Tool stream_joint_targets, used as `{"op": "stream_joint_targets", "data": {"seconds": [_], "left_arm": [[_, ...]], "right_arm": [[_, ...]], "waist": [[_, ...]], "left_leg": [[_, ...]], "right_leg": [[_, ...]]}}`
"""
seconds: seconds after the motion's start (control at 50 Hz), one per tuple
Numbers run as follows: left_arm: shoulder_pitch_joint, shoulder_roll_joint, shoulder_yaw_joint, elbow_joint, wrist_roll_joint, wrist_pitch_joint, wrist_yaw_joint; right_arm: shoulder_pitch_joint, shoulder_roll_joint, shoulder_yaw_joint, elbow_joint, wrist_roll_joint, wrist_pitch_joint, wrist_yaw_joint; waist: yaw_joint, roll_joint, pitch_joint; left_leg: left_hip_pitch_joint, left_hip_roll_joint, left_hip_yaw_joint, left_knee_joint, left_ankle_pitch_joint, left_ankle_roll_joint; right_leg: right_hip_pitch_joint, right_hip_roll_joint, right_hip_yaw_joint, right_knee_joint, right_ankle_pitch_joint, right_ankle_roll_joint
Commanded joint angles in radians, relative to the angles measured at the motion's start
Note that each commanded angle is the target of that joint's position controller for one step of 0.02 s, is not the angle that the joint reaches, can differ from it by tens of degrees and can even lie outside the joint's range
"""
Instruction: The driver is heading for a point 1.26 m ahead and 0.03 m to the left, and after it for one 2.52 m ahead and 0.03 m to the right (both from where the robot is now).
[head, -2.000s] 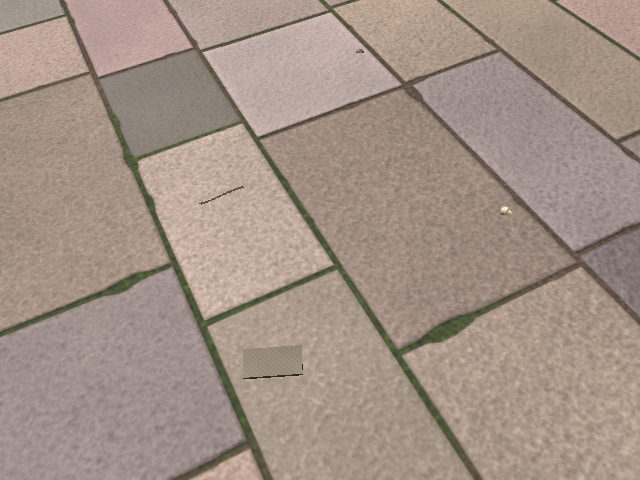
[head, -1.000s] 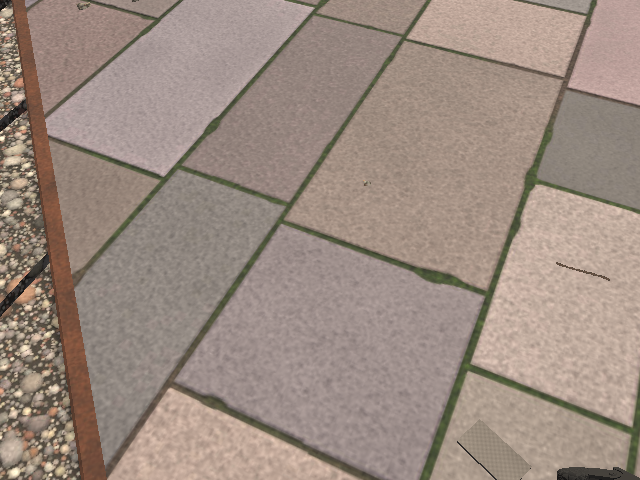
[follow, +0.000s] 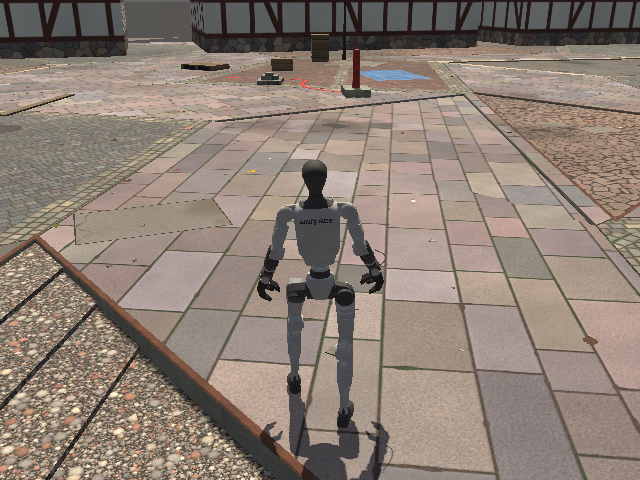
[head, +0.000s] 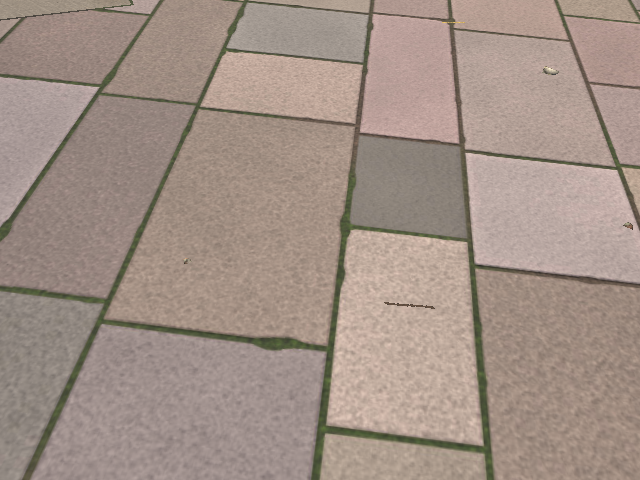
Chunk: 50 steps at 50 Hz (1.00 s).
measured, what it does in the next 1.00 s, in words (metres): walks ahead: left foot, then right foot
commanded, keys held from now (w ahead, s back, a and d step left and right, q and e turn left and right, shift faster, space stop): w+q+shift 0.20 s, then w+e+shift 0.80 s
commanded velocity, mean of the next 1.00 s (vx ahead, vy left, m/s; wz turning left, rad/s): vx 0.95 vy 0.00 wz -0.20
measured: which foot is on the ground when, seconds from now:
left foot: up 0.00-0.08, down 0.10-0.58, up 0.60-0.98, down 1.00-1.00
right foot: down 0.00-0.12, up 0.14-0.54, down 0.56-1.00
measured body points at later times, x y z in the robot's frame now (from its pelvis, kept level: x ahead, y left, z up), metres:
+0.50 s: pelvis +0.37 +0.14 -0.03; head +0.41 +0.16 +0.42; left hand +0.52 +0.41 -0.13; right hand +0.41 -0.13 -0.15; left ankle +0.12 +0.13 -0.74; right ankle +0.63 +0.11 -0.69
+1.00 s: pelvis +0.88 +0.22 -0.03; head +0.92 +0.21 +0.42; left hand +0.88 +0.52 -0.14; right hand +1.13 -0.02 -0.07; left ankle +1.06 +0.33 -0.75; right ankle +0.63 +0.16 -0.72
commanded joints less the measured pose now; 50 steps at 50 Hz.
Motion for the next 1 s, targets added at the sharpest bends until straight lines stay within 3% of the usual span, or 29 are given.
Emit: {"op": "stream_joint_targets", "data": {"seconds": [0.02,0.06,0.08,0.1,0.12,0.14,0.16,0.2,0.22,0.26,0.3,0.4,0.46,0.5,0.54,0.56,0.58,0.6,0.62,0.64,0.66,0.7,0.74,0.8,0.86,0.92,0.94,0.98,1.0], "left_arm": [[-0.070,0.152,0.048,-0.054,0.008,-0.010,0.005],[-0.048,0.166,0.051,-0.034,0.011,0.005,-0.001],[-0.064,0.174,0.051,-0.027,0.003,0.016,-0.004],[-0.070,0.152,0.037,-0.037,0.010,0.023,-0.010],[-0.095,0.006,-0.008,-0.111,0.012,0.014,-0.023],[-0.212,0.023,-0.011,-0.179,0.011,-0.008,-0.033],[-0.273,0.070,-0.007,-0.203,0.014,-0.023,-0.041],[-0.217,0.083,-0.013,-0.159,0.021,-0.038,-0.042],[-0.162,0.072,-0.019,-0.139,0.027,-0.024,-0.045],[-0.118,0.068,-0.024,-0.099,0.018,0.020,-0.058],[-0.191,0.060,-0.029,-0.109,-0.002,0.042,-0.063],[-0.360,0.012,-0.054,-0.138,-0.034,0.031,-0.078],[-0.338,0.013,-0.059,-0.119,-0.048,0.023,-0.083],[-0.204,0.066,-0.043,-0.064,-0.048,0.031,-0.071],[0.147,0.148,-0.006,0.043,-0.049,0.040,-0.054],[0.373,0.181,0.019,0.108,-0.047,0.043,-0.044],[0.429,0.206,0.037,0.145,-0.048,0.054,-0.030],[0.253,0.267,0.051,0.113,-0.020,0.060,-0.024],[0.150,0.205,0.050,0.054,-0.032,0.059,-0.029],[0.118,0.148,0.041,0.056,-0.038,0.055,-0.025],[0.098,0.104,0.031,0.066,-0.036,0.050,-0.026],[0.081,0.090,0.016,0.081,-0.039,0.022,-0.018],[0.069,0.116,0.019,0.074,-0.043,-0.005,-0.023],[0.099,0.121,0.031,0.074,-0.052,-0.014,-0.023],[0.176,0.147,0.047,0.096,-0.066,-0.010,-0.030],[0.173,0.164,0.058,0.098,-0.056,-0.002,-0.017],[0.159,0.186,0.063,0.094,-0.054,-0.004,-0.014],[0.045,0.236,0.075,0.064,-0.043,-0.017,-0.021],[0.013,0.116,0.044,0.031,-0.037,-0.030,-0.021]], "right_arm": [[-0.170,-0.083,-0.010,-0.115,0.004,-0.013,0.008],[-0.124,-0.096,-0.013,-0.098,0.007,-0.017,-0.007],[0.036,-0.103,-0.023,-0.044,0.008,-0.028,-0.022],[0.313,-0.153,-0.048,0.056,0.004,-0.043,-0.044],[0.337,-0.286,-0.072,0.048,0.009,-0.052,-0.061],[0.258,-0.293,-0.064,-0.008,0.025,-0.055,-0.062],[0.231,-0.284,-0.063,-0.008,0.008,-0.054,-0.070],[0.214,-0.238,-0.054,0.000,0.007,-0.064,-0.085],[0.156,-0.186,-0.033,-0.004,0.014,-0.073,-0.089],[0.119,-0.125,-0.004,-0.006,0.014,-0.102,-0.089],[0.167,-0.123,0.000,0.021,0.018,-0.122,-0.079],[0.226,-0.109,0.018,0.079,0.016,-0.150,-0.082],[0.187,-0.135,0.022,0.105,0.009,-0.165,-0.099],[0.143,-0.186,0.006,0.104,-0.009,-0.157,-0.123],[0.062,-0.220,-0.013,0.088,-0.041,-0.122,-0.143],[-0.030,-0.236,-0.020,0.071,-0.039,-0.107,-0.148],[-0.109,-0.132,0.008,0.057,-0.039,-0.123,-0.129],[0.035,0.030,0.051,-0.032,0.006,-0.141,-0.100],[0.015,-0.037,0.068,-0.051,-0.008,-0.166,-0.100],[-0.047,-0.094,0.065,-0.051,-0.017,-0.180,-0.092],[-0.081,-0.103,0.066,-0.052,-0.027,-0.182,-0.090],[-0.107,-0.072,0.084,-0.073,-0.057,-0.138,-0.090],[-0.151,-0.050,0.101,-0.104,-0.060,-0.104,-0.088],[-0.348,-0.026,0.119,-0.179,-0.026,-0.109,-0.076],[-0.416,-0.013,0.121,-0.197,-0.007,-0.114,-0.078],[-0.410,-0.042,0.108,-0.205,-0.008,-0.126,-0.089],[-0.344,-0.078,0.091,-0.186,-0.007,-0.130,-0.099],[0.012,-0.179,0.040,-0.096,0.002,-0.141,-0.127],[0.251,-0.254,0.005,-0.054,-0.025,-0.142,-0.149]], "waist": [[0.017,-0.081,0.179],[0.003,-0.059,0.155],[-0.083,-0.014,0.082],[-0.196,0.120,-0.058],[-0.162,0.415,-0.036],[-0.146,0.382,-0.036],[-0.145,0.244,0.018],[-0.076,0.044,0.059],[-0.025,0.061,0.077],[0.004,0.089,0.111],[-0.017,0.066,0.178],[-0.060,0.060,0.229],[-0.020,0.095,0.200],[0.057,0.156,0.093],[0.229,0.175,-0.064],[0.356,0.143,-0.091],[0.346,-0.015,-0.025],[0.087,-0.379,-0.080],[0.106,-0.151,-0.140],[0.077,0.024,-0.026],[0.033,0.149,0.062],[-0.032,0.157,0.168],[-0.048,0.126,0.211],[0.035,0.066,0.240],[0.117,0.011,0.169],[0.114,-0.019,0.113],[0.081,-0.025,0.054],[-0.126,-0.028,-0.133],[-0.201,0.094,-0.272]], "left_leg": [[0.011,0.016,0.067,-0.113,-0.094,0.078],[0.120,-0.055,0.138,-0.151,-0.171,0.127],[0.312,-0.126,0.173,-0.199,-0.176,0.147],[0.640,-0.199,0.116,-0.225,-0.261,0.170],[0.790,0.070,-0.411,-0.444,-0.620,0.245],[0.829,0.146,-0.904,-0.689,-0.709,0.310],[0.866,0.189,-0.834,-0.676,-0.558,0.296],[0.683,0.136,-0.623,-0.611,-0.381,0.255],[0.577,0.093,-0.523,-0.634,-0.353,0.226],[0.484,0.034,-0.393,-0.690,-0.267,0.198],[0.499,0.011,-0.288,-0.736,-0.038,0.171],[0.592,-0.017,-0.046,-0.810,0.489,0.079],[0.668,0.026,0.051,-0.833,0.877,0.029],[0.796,0.056,0.087,-0.693,1.282,-0.004],[0.796,0.082,0.096,-0.259,1.515,-0.019],[0.672,0.052,0.108,0.130,1.414,-0.017],[0.361,-0.110,0.088,0.575,0.510,0.003],[-0.175,-0.263,-0.058,0.932,-0.326,-0.065],[-0.227,-0.197,-0.186,0.876,-0.213,-0.020],[-0.185,-0.132,-0.202,0.761,-0.115,0.003],[-0.119,-0.086,-0.181,0.640,-0.077,0.010],[-0.034,-0.034,-0.162,0.526,-0.109,-0.029],[0.019,0.007,-0.109,0.343,-0.107,-0.061],[0.113,0.006,-0.047,-0.013,0.157,-0.093],[0.158,-0.057,-0.018,-0.207,0.337,-0.074],[0.227,-0.105,-0.034,-0.358,0.272,-0.049],[0.338,-0.132,-0.041,-0.376,0.216,-0.039],[0.735,-0.072,-0.106,-0.351,0.063,-0.010],[0.978,0.149,-0.300,-0.328,-0.287,0.019]], "right_leg": [[-0.086,-0.281,0.066,-0.186,-0.268,-0.121],[-0.051,-0.275,0.011,-0.036,0.001,-0.127],[-0.087,-0.236,-0.062,0.230,0.328,-0.123],[-0.245,-0.169,-0.106,0.660,0.523,-0.104],[-0.655,-0.047,-0.057,0.979,-0.018,-0.041],[-0.916,0.093,0.202,1.143,-0.181,-0.017],[-1.033,0.022,0.255,1.208,-0.112,-0.024],[-0.921,-0.068,0.262,1.079,0.019,-0.027],[-0.836,-0.092,0.252,1.013,0.060,-0.022],[-0.774,-0.105,0.217,0.962,0.119,-0.013],[-0.835,-0.106,0.172,0.887,0.195,-0.020],[-0.800,-0.029,0.076,0.579,0.363,-0.078],[-0.624,0.050,0.041,0.413,0.453,-0.141],[-0.491,0.134,0.005,0.420,0.402,-0.157],[-0.192,0.206,0.011,0.457,0.281,-0.188],[-0.006,0.162,0.093,0.368,0.242,-0.235],[0.133,0.098,0.225,0.403,0.127,-0.265],[0.378,-0.137,0.854,0.274,0.054,-0.496],[0.339,-0.192,1.098,0.027,-0.178,-0.510],[0.162,-0.180,1.039,-0.042,-0.301,-0.455],[-0.023,-0.145,0.948,-0.065,-0.251,-0.403],[-0.290,-0.051,0.774,-0.073,-0.092,-0.375],[-0.453,0.020,0.652,-0.104,-0.021,-0.370],[-0.513,0.081,0.571,-0.139,0.192,-0.320],[-0.320,0.069,0.579,-0.075,0.496,-0.260],[-0.140,0.054,0.591,0.063,0.728,-0.217],[-0.113,0.052,0.598,0.163,0.855,-0.193],[-0.223,0.083,0.586,0.558,0.795,-0.160],[-0.379,0.126,0.502,0.881,0.348,-0.169]]}}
